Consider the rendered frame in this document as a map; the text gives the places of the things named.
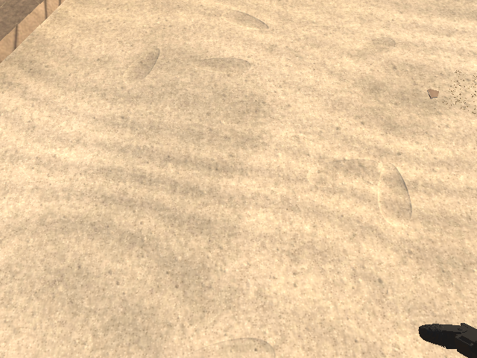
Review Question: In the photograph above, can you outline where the right robot hand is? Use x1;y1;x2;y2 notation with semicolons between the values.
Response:
419;323;477;358

